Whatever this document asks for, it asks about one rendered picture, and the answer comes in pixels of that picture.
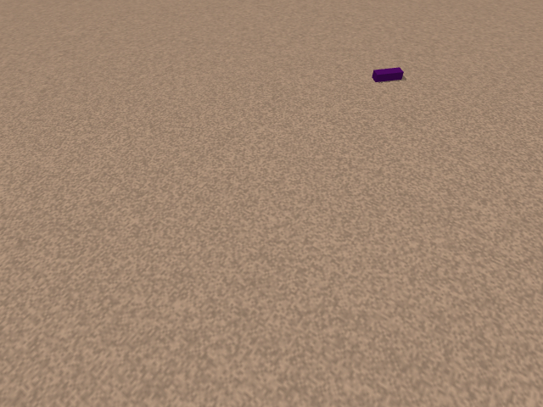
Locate carton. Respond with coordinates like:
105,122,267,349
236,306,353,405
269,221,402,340
372,67,404,82

